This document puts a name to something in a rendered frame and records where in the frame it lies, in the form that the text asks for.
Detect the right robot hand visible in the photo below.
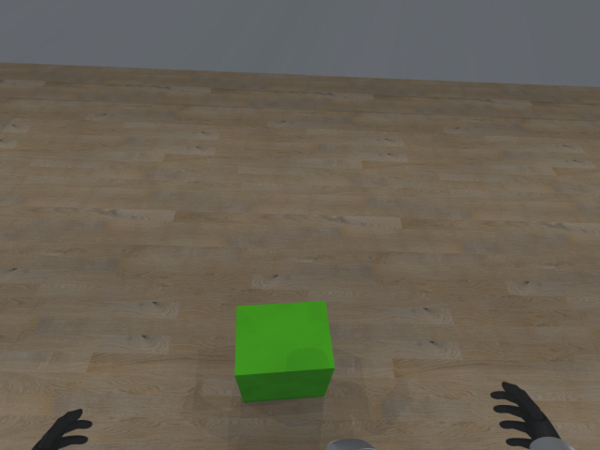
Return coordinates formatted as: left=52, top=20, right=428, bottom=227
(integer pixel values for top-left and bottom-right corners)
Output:
left=490, top=382, right=561, bottom=449

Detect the left robot hand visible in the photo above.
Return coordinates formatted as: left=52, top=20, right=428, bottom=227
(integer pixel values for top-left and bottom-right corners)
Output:
left=32, top=409, right=92, bottom=450

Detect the carton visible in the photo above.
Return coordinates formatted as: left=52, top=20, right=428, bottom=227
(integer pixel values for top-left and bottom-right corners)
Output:
left=234, top=301, right=335, bottom=403

